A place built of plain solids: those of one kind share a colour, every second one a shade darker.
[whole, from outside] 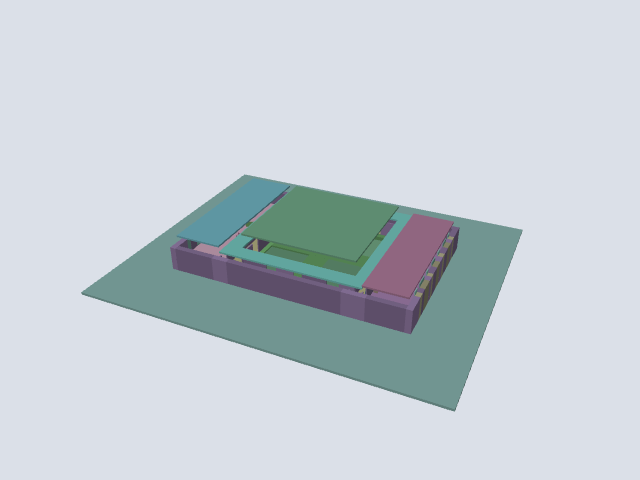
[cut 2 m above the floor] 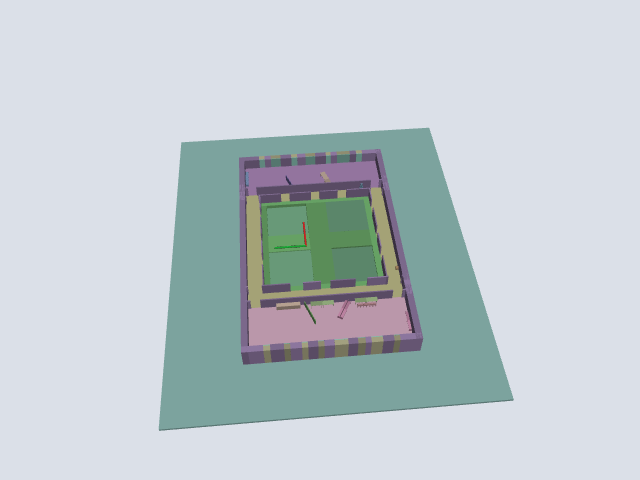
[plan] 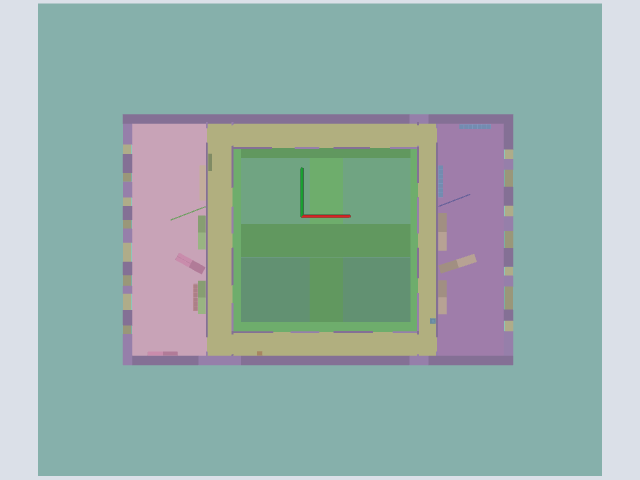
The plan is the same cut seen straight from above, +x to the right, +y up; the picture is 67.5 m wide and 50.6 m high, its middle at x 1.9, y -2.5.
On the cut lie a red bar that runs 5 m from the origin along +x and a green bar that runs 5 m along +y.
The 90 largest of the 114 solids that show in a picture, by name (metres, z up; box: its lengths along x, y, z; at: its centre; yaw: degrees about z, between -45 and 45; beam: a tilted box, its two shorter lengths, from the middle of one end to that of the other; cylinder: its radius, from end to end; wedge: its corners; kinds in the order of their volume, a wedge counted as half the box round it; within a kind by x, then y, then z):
{
 "ground_under_all_1": {"box": [59.45, 49.81, 0.4], "at": [1.9, -2.48, -1.73]},
 "wall_1": {"box": [1.0, 3.3, 4.18], "at": [-18.38, -14.06, 0.51]},
 "wall_2": {"box": [1.0, 1.63, 4.18], "at": [-18.38, -10.69, 0.51]},
 "wall_3": {"box": [1.0, 0.86, 4.18], "at": [-18.38, -7.75, 0.51]},
 "wall_4": {"box": [1.0, 1.43, 4.18], "at": [-18.38, -5.5, 0.51]},
 "wall_5": {"box": [1.0, 1.49, 4.18], "at": [-18.38, -2.04, 0.51]},
 "wall_6": {"box": [1.0, 1.47, 4.18], "at": [-18.38, 0.34, 0.51]},
 "wall_7": {"box": [1.0, 1.68, 4.18], "at": [-18.38, 2.81, 0.51]},
 "wall_8": {"box": [1.0, 2.0, 4.18], "at": [-18.38, 5.55, 0.51]},
 "wall_9": {"box": [1.0, 3.19, 4.18], "at": [-18.38, 9.15, 0.51]},
 "wall_10": {"box": [9.76, 1.0, 4.18], "at": [-14.0, -15.21, 0.51]},
 "wall_11": {"box": [9.76, 1.0, 4.18], "at": [-14.0, 10.25, 0.51]},
 "wall_12": {"box": [0.2, 20.52, 4.18], "at": [-10.02, -2.49, 0.51]},
 "wall_13": {"box": [4.5, 1.0, 4.18], "at": [-8.67, -15.21, 0.51]},
 "wall_14": {"box": [4.5, 1.0, 4.18], "at": [-8.67, 10.25, 0.51]},
 "wall_15": {"box": [0.2, 3.18, 4.18], "at": [-7.32, -10.72, 0.51]},
 "wall_16": {"box": [0.2, 3.98, 4.18], "at": [-7.32, -5.29, 0.51]},
 "wall_17": {"box": [0.2, 2.8, 4.18], "at": [-7.32, -0.41, 0.51]},
 "wall_18": {"box": [0.2, 4.3, 4.18], "at": [-7.32, 5.15, 0.51]},
 "wall_19": {"box": [4.25, 0.2, 4.18], "at": [-5.3, 7.2, 0.51]},
 "wall_20": {"box": [4.4, 0.2, 4.18], "at": [-5.22, -12.21, 0.51]},
 "wall_21": {"box": [3.05, 0.2, 4.18], "at": [0.3, -12.21, 0.51]},
 "wall_22": {"box": [2.6, 0.2, 4.18], "at": [0.53, 7.2, 0.51]},
 "wall_23": {"box": [21.35, 1.0, 4.18], "at": [2.46, -15.21, 0.51]},
 "wall_24": {"box": [21.35, 1.0, 4.18], "at": [2.46, 10.25, 0.51]},
 "wall_25": {"box": [3.85, 0.2, 4.18], "at": [5.25, 7.2, 0.51]},
 "wall_26": {"box": [4.15, 0.2, 4.18], "at": [5.41, -12.21, 0.51]},
 "wall_27": {"box": [3.05, 0.2, 4.18], "at": [10.81, 7.2, 0.51]},
 "wall_28": {"box": [2.75, 0.2, 4.18], "at": [10.96, -12.21, 0.51]},
 "wall_29": {"box": [0.2, 4.38, 4.18], "at": [12.23, -10.27, 0.51]},
 "wall_30": {"box": [0.2, 4.23, 4.18], "at": [12.23, -10.19, 0.51]},
 "wall_31": {"box": [0.2, 3.23, 4.18], "at": [12.23, -4.92, 0.51]},
 "wall_32": {"box": [0.2, 3.8, 4.18], "at": [12.23, 0.1, 0.51]},
 "wall_33": {"box": [0.2, 3.8, 4.18], "at": [12.23, 0.1, 0.51]},
 "wall_34": {"box": [0.2, 3.8, 4.18], "at": [12.23, 5.4, 0.51]},
 "wall_35": {"box": [3.8, 1.0, 4.18], "at": [13.23, -15.21, 0.51]},
 "wall_36": {"box": [3.8, 1.0, 4.18], "at": [13.23, 10.25, 0.51]},
 "wall_37": {"box": [0.2, 20.52, 4.18], "at": [14.23, -2.49, 0.51]},
 "wall_38": {"box": [8.93, 1.0, 4.18], "at": [17.8, -15.21, 0.51]},
 "wall_39": {"box": [8.93, 1.0, 4.18], "at": [17.8, 10.25, 0.51]},
 "wall_40": {"box": [1.0, 3.6, 4.18], "at": [21.76, -13.91, 0.51]},
 "wall_41": {"box": [1.0, 1.19, 4.18], "at": [21.76, -10.41, 0.51]},
 "wall_42": {"box": [1.0, 1.18, 4.18], "at": [21.76, -6.83, 0.51]},
 "wall_43": {"box": [1.0, 1.99, 4.18], "at": [21.76, -4.34, 0.51]},
 "wall_44": {"box": [1.0, 1.55, 4.18], "at": [21.76, -0.77, 0.51]},
 "wall_45": {"box": [1.0, 2.0, 4.18], "at": [21.76, 2.1, 0.51]},
 "wall_46": {"box": [1.0, 1.14, 4.18], "at": [21.76, 5.47, 0.51]},
 "wall_47": {"box": [1.0, 3.7, 4.18], "at": [21.76, 8.9, 0.51]},
 "floor_corr_1": {"box": [2.7, 24.65, 1.58], "at": [-8.67, -2.48, -0.79]},
 "floor_corr_2": {"box": [19.55, 2.6, 1.58], "at": [2.46, -13.51, -0.79]},
 "floor_corr_3": {"box": [19.55, 2.65, 1.58], "at": [2.46, 8.52, -0.79]},
 "floor_corr_4": {"box": [2.0, 24.65, 1.58], "at": [13.23, -2.48, -0.79]},
 "floor_refectory_1": {"box": [7.96, 24.65, 1.58], "at": [-14.0, -2.48, -0.79]},
 "floor_gang_1": {"box": [0.9, 19.4, 1.58], "at": [-6.87, -2.5, -0.79]},
 "floor_gang_2": {"box": [17.85, 1.05, 1.58], "at": [2.5, -11.68, -0.79]},
 "floor_gang_3": {"box": [17.85, 3.5, 1.58], "at": [2.5, -2.56, -0.79]},
 "floor_gang_4": {"box": [17.85, 1.05, 1.58], "at": [2.5, 6.67, -0.79]},
 "floor_gang_5": {"box": [3.5, 6.85, 1.58], "at": [2.58, -7.73, -0.79]},
 "floor_gang_6": {"box": [3.5, 6.95, 1.58], "at": [2.58, 2.67, -0.79]},
 "floor_gang_7": {"box": [0.8, 19.4, 1.58], "at": [11.83, -2.5, -0.79]},
 "floor_breakhall_1": {"box": [7.13, 24.65, 1.58], "at": [17.8, -2.48, -0.79]},
 "step_tier_1": {"box": [7.25, 6.85, 1.3], "at": [-2.79, -7.73, -0.93]},
 "step_tier_2": {"box": [7.25, 6.95, 1.42], "at": [-2.79, 2.67, -0.87]},
 "step_tier_3": {"box": [7.1, 6.85, 1.58], "at": [7.88, -7.73, -0.79]},
 "step_tier_4": {"box": [7.1, 6.95, 0.92], "at": [7.88, 2.67, -1.12]},
 "ceil_hall_1": {"box": [19.55, 19.4, 0.3], "at": [2.46, -2.5, 6.0]},
 "wall_mass_1": {"box": [0.85, 0.9, 4.18], "at": [-18.45, -11.96, 0.51]},
 "wall_mass_2": {"box": [0.85, 1.7, 4.18], "at": [-18.45, -9.03, 0.51]},
 "wall_mass_3": {"box": [0.85, 1.1, 4.18], "at": [-18.45, -6.76, 0.51]},
 "wall_mass_4": {"box": [0.85, 2.0, 4.18], "at": [-18.45, -3.79, 0.51]},
 "wall_mass_5": {"box": [0.85, 0.9, 4.18], "at": [-18.45, -0.84, 0.51]},
 "wall_mass_6": {"box": [0.85, 0.9, 4.18], "at": [-18.45, 1.52, 0.51]},
 "wall_mass_7": {"box": [0.85, 0.9, 4.18], "at": [-18.45, 4.11, 0.51]},
 "wall_mass_8": {"box": [0.85, 1.0, 4.18], "at": [-18.45, 7.05, 0.51]},
 "wall_mass_9": {"box": [0.85, 1.1, 4.18], "at": [21.83, -11.55, 0.51]},
 "wall_mass_10": {"box": [0.85, 2.4, 4.18], "at": [21.83, -8.62, 0.51]},
 "wall_mass_11": {"box": [0.85, 0.9, 4.18], "at": [21.83, -5.79, 0.51]},
 "wall_mass_12": {"box": [0.85, 1.8, 4.18], "at": [21.83, -2.44, 0.51]},
 "wall_mass_13": {"box": [0.85, 1.1, 4.18], "at": [21.83, 0.56, 0.51]},
 "wall_mass_14": {"box": [0.85, 1.8, 4.18], "at": [21.83, 4.0, 0.51]},
 "wall_mass_15": {"box": [0.85, 1.0, 4.18], "at": [21.83, 6.54, 0.51]},
 "ceil_corr_1": {"box": [2.7, 24.65, 0.3], "at": [-8.67, -2.48, 3.4]},
 "ceil_corr_2": {"box": [19.55, 2.6, 0.3], "at": [2.46, -13.51, 3.4]},
 "ceil_corr_3": {"box": [19.55, 2.65, 0.3], "at": [2.46, 8.52, 3.4]},
 "ceil_corr_4": {"box": [2.0, 24.65, 0.3], "at": [13.23, -2.48, 3.4]},
 "ceil_refectory_1": {"box": [7.96, 24.65, 0.3], "at": [-14.0, -2.48, 4.45]},
 "ceil_breakhall_1": {"box": [7.13, 24.65, 0.3], "at": [17.8, -2.48, 3.85]},
 "counter_ref_1": {"box": [0.61, 3.7, 0.92], "at": [-10.46, 3.52, 0.46]},
 "door_leaf_1": {"box": [0.12, 2.4, 4.85], "at": [21.35, -8.62, 0.84]},
 "rail_bars_ref_1": {"box": [3.95, 0.12, 2.58], "at": [-12.02, 0.3, -0.29], "yaw": 21.0}
}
